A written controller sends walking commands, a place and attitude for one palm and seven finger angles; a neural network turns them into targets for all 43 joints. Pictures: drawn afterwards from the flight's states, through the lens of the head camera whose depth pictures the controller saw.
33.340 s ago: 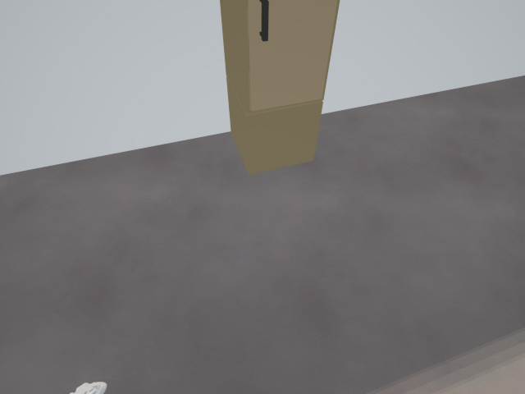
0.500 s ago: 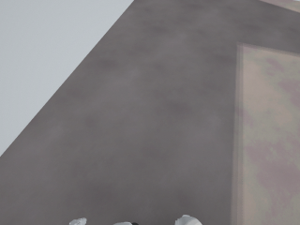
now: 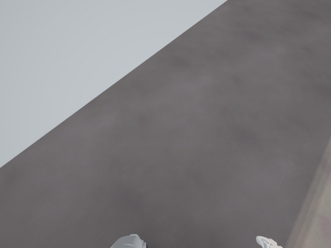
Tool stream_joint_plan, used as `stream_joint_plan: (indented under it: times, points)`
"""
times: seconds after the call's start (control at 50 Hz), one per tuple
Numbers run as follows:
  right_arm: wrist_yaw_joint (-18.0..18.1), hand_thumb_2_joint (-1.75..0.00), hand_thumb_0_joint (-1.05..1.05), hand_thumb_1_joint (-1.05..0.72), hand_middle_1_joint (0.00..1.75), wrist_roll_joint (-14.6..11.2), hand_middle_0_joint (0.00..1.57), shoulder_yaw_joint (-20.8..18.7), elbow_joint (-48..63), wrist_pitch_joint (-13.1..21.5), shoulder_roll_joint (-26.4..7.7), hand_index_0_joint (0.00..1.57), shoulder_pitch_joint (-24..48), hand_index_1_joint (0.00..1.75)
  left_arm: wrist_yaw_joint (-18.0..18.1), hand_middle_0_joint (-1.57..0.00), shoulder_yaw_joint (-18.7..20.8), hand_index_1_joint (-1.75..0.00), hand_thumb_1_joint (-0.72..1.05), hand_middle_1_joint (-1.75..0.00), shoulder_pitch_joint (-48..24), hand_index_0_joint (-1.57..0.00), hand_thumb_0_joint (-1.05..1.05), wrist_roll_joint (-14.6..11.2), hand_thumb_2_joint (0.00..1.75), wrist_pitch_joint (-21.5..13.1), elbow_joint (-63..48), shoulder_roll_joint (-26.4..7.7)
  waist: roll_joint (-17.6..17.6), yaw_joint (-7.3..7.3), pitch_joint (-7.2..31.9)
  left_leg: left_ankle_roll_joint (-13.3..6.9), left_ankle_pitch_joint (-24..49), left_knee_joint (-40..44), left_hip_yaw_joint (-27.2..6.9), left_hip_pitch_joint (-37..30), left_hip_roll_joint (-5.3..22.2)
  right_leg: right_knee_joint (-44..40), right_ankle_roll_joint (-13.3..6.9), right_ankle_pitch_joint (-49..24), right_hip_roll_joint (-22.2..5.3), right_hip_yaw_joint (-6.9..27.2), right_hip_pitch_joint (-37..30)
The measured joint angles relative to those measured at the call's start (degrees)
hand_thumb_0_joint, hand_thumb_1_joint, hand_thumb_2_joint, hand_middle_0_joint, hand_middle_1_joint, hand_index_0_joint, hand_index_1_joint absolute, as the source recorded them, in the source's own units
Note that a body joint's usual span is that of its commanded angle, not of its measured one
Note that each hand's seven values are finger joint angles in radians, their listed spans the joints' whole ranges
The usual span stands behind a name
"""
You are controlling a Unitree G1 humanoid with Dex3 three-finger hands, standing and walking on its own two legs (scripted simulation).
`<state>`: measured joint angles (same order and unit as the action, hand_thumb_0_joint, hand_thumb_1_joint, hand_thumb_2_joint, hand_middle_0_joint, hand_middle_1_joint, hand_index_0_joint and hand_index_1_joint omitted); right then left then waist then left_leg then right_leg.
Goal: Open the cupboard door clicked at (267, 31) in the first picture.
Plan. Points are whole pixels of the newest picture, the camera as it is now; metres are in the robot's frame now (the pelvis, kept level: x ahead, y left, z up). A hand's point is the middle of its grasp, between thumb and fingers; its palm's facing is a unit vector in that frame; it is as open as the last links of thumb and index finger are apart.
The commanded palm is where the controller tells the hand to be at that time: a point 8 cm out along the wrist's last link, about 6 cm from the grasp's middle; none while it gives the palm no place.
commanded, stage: turn to face it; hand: left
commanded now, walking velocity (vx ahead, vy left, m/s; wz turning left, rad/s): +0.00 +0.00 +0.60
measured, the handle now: out of the picture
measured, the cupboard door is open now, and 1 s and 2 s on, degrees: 43 43 43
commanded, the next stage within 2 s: none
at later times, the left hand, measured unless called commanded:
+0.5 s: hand out of the picture +0.09 +0.16 -0.14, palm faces +0.27 -0.92 -0.27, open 7.4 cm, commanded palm none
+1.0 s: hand out of the picture +0.03 +0.20 -0.16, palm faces +0.56 -0.78 -0.26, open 7.4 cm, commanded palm none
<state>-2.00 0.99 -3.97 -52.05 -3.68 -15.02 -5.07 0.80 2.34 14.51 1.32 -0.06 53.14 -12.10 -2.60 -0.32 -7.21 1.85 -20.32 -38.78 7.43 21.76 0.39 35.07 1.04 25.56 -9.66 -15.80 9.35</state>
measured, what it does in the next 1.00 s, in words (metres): steps on the spot, turning left: left foot, then right foot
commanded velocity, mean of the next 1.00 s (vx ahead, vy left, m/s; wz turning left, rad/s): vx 0.00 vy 0.00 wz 0.60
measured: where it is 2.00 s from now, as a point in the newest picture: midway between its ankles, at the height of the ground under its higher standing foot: outside the picture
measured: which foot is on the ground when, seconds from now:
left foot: up 0.00-0.00, down 0.02-0.36, up 0.38-0.72, down 0.74-1.00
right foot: down 0.00-0.02, up 0.04-0.34, down 0.36-0.74, up 0.76-1.00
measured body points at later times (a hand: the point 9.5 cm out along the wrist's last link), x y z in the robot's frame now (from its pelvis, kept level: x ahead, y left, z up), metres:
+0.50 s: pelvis +0.05 -0.05 +0.00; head +0.11 -0.06 +0.45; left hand +0.08 +0.21 -0.12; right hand +0.20 -0.28 -0.15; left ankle -0.02 +0.07 -0.64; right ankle +0.07 -0.16 -0.73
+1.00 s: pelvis +0.07 -0.03 +0.01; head +0.12 +0.01 +0.45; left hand +0.00 +0.24 -0.13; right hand +0.28 -0.20 -0.13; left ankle +0.01 +0.05 -0.73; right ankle +0.14 -0.17 -0.67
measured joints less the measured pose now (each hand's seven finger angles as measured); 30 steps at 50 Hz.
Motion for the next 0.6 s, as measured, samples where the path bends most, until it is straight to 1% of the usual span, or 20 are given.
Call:
stream_joint_plan:
  times: [0.02,0.04,0.06,0.08,0.1,0.12,0.16,0.2,0.24,0.32,0.36,0.38,0.4,0.42,0.44,0.46,0.48,0.5,0.54,0.6]
  points:
    - [-0.1,-0.90,0.01,-0.91,0.30,0.1,0.20,0.2,0.7,0.5,-0.3,0.19,0.3,0.30,-0.1,-0.20,0.2,-0.30,0.91,-0.30,1.0,-0.20,0.00,-0.2,0.90,0.2,0.2,-0.4,0.2,-0.12,0.3,-1.0,5.5,3.7,0.6,-1.9,0.0,3.7,0.4,1.2,-0.4,-0.4,1.3]
    - [-0.1,-0.90,0.01,-0.91,0.30,0.3,0.20,0.1,1.4,1.2,-0.4,0.19,0.6,0.30,-0.3,-0.20,0.3,-0.30,0.91,-0.30,1.4,-0.20,0.01,-0.5,0.90,0.7,0.4,-0.8,0.5,0.12,0.5,-3.1,6.0,3.8,0.2,-1.8,-0.1,10.1,1.3,2.4,-0.6,0.5,3.9]
    - [0.0,-0.90,0.01,-0.91,0.30,0.2,0.20,0.1,1.8,1.7,-0.2,0.19,0.9,0.30,-0.2,-0.20,0.5,-0.30,0.91,-0.30,1.2,-0.20,0.01,-0.6,0.90,1.5,0.7,-1.6,0.0,-0.01,0.2,-4.2,4.4,1.7,-0.2,-1.0,-0.4,17.0,1.8,4.8,-0.3,3.4,6.8]
    - [0.2,-0.90,0.01,-0.91,0.30,0.1,0.20,0.3,2.1,2.1,0.0,0.19,0.9,0.30,0.1,-0.20,0.7,-0.30,0.91,-0.30,0.8,-0.20,0.01,-0.6,0.90,2.4,0.8,-2.2,-0.3,-0.32,0.1,-4.5,2.7,0.4,-0.6,-0.7,-0.5,23.0,2.3,6.5,0.6,6.3,9.6]
    - [0.5,-0.90,0.01,-0.91,0.30,0.1,0.20,0.5,2.3,2.4,0.2,0.19,0.6,0.30,0.3,-0.20,1.0,-0.30,0.91,-0.30,0.2,-0.20,0.01,-0.6,0.90,3.1,1.1,-2.6,-0.3,-0.52,0.2,-4.4,1.8,0.2,-1.3,-0.7,-0.5,27.4,2.7,7.0,1.6,8.4,12.1]
    - [0.8,-0.90,0.01,-0.91,0.30,0.1,0.20,0.6,2.4,2.4,0.4,0.19,0.2,0.30,0.4,-0.20,1.2,-0.30,0.91,-0.30,-0.5,-0.20,0.01,-0.6,0.90,3.5,1.1,-2.8,-0.1,-0.62,0.4,-4.2,1.6,0.7,-2.0,-1.0,-0.5,30.1,3.0,6.5,2.3,10.0,14.1]
    - [1.3,-0.90,0.01,-0.91,0.30,0.3,0.20,0.8,2.1,2.3,0.7,0.20,-0.4,0.30,0.2,-0.20,1.5,-0.30,0.91,-0.30,-2.0,-0.20,0.01,-0.5,0.90,3.7,0.7,-3.0,0.5,-0.79,0.7,-3.2,2.8,2.9,-3.5,-1.8,-0.6,31.3,3.4,3.7,3.1,12.2,17.1]
    - [1.4,-0.90,0.01,-0.91,0.30,0.4,0.20,0.9,1.5,2.0,0.9,0.20,-1.0,0.30,-0.2,-0.20,1.6,-0.30,0.91,-0.30,-3.3,-0.20,0.01,-0.4,0.90,3.5,-0.4,-2.8,1.2,-0.91,1.0,-3.0,4.0,5.0,-5.0,-2.6,-0.6,28.6,3.5,1.4,3.4,13.6,18.5]
    - [1.3,-0.90,0.01,-0.90,0.30,0.5,0.20,0.9,1.0,1.8,1.1,0.20,-1.6,0.30,-0.5,-0.20,1.5,-0.30,0.91,-0.30,-4.3,-0.20,0.01,-0.3,0.90,3.1,-1.5,-2.5,2.0,-0.79,1.3,-2.7,4.8,6.5,-6.4,-3.1,-0.5,23.8,3.5,0.1,3.9,14.4,18.6]
    - [1.0,-0.90,0.01,-0.90,0.30,0.6,0.20,0.5,0.5,1.0,1.6,0.20,-2.7,0.30,-0.7,-0.20,1.1,-0.30,0.91,-0.30,-5.6,-0.20,0.01,-0.4,0.90,2.3,-3.3,-1.5,3.6,0.15,1.9,-1.1,4.6,6.2,-9.5,-2.9,-0.2,11.2,3.2,-2.2,5.6,14.0,15.0]
    - [0.9,-0.90,0.01,-0.90,0.30,0.3,0.20,0.2,0.5,0.6,1.8,0.20,-3.6,0.30,-0.8,-0.20,0.8,-0.30,0.91,-0.30,-5.5,-0.20,0.01,-0.4,0.90,1.4,-4.3,-1.3,3.8,0.49,2.6,-0.1,3.3,3.9,-10.9,-1.7,-0.7,1.6,2.7,-6.7,6.1,13.2,11.0]
    - [0.9,-0.90,0.01,-0.90,0.30,0.1,0.20,-0.1,0.3,0.3,1.6,0.20,-3.7,0.30,-0.6,-0.20,0.7,-0.30,0.91,-0.30,-5.5,-0.20,0.01,-0.1,0.90,0.7,-4.4,-0.9,4.1,0.42,2.6,0.1,0.1,0.7,-11.4,-0.4,-0.9,1.0,1.6,-7.4,6.1,12.7,10.8]
    - [0.8,-0.90,0.01,-0.90,0.30,0.0,0.20,-0.6,0.1,0.0,1.3,0.20,-3.7,0.30,-0.4,-0.20,0.3,-0.30,0.91,-0.30,-5.7,-0.20,0.01,0.1,0.90,0.4,-4.5,-0.3,4.7,0.66,2.3,0.1,-4.4,-5.0,-11.5,1.5,-1.3,2.0,0.4,-6.9,5.9,11.7,10.8]
    - [0.8,-0.90,0.01,-0.90,0.30,0.0,0.20,-0.9,-0.1,-0.3,1.0,0.20,-3.6,0.30,-0.3,-0.20,-0.1,-0.30,0.91,-0.30,-5.6,-0.20,0.00,0.1,0.90,0.1,-4.6,0.4,5.0,0.80,2.1,0.0,-7.4,-11.7,-11.2,3.6,-1.8,2.5,-0.5,-6.2,5.5,10.8,10.4]
    - [0.8,-0.90,0.01,-0.90,0.30,0.0,0.20,-1.1,-0.5,-0.6,0.7,0.20,-3.5,0.30,-0.1,-0.20,-0.4,-0.30,0.91,-0.30,-5.4,-0.20,0.00,0.1,0.90,0.0,-4.6,0.9,5.0,0.86,1.9,0.2,-8.2,-18.2,-10.4,5.4,-2.0,2.2,-1.1,-5.9,5.0,10.2,9.8]
    - [0.7,-0.90,0.01,-0.90,0.30,0.1,0.20,-1.2,-0.8,-0.8,0.5,0.20,-3.3,0.30,0.1,-0.20,-0.6,-0.30,0.91,-0.30,-5.1,-0.20,0.00,0.0,0.90,0.1,-4.5,1.5,5.0,1.02,1.8,0.5,-7.6,-23.4,-9.5,6.9,-1.9,1.3,-1.4,-6.0,4.7,9.4,8.9]
    - [0.5,-0.90,0.01,-0.91,0.30,0.1,0.20,-1.3,-0.9,-1.0,0.5,0.20,-3.2,0.30,0.2,-0.20,-0.7,-0.30,0.91,-0.30,-4.7,-0.20,0.00,0.0,0.90,0.2,-4.3,1.9,4.9,1.25,1.7,0.9,-6.6,-26.8,-8.7,7.8,-1.5,0.1,-1.5,-6.3,4.4,8.7,8.0]
    - [0.4,-0.90,0.01,-0.91,0.30,0.0,0.20,-1.3,-1.1,-1.0,0.6,0.20,-3.2,0.30,0.3,-0.20,-0.9,-0.30,0.91,-0.30,-4.4,-0.20,0.00,0.0,0.90,0.3,-4.1,2.3,4.6,1.47,1.7,1.2,-5.7,-28.3,-7.8,8.2,-1.1,-1.1,-1.4,-6.7,4.0,7.9,7.1]
    - [0.2,-0.90,0.01,-0.91,0.30,0.0,0.20,-1.1,-1.2,-1.1,0.9,0.20,-3.1,0.30,0.4,-0.20,-1.1,-0.30,0.91,-0.30,-3.8,-0.20,0.00,0.0,0.90,0.3,-3.6,2.7,3.7,1.74,1.6,1.8,-5.0,-26.9,-6.4,7.7,-0.2,-3.2,-1.5,-7.3,3.3,6.4,5.5]
    - [0.0,-0.90,0.01,-0.91,0.30,-0.2,0.20,-0.7,-1.4,-1.1,1.4,0.19,-2.9,0.30,0.7,-0.20,-0.7,-0.30,0.92,-0.30,-3.1,-0.20,0.00,0.0,0.90,0.0,-3.3,2.7,2.4,1.35,1.4,2.0,-5.3,-19.3,-4.7,5.2,0.6,-4.7,-1.3,-7.3,2.3,4.0,3.9]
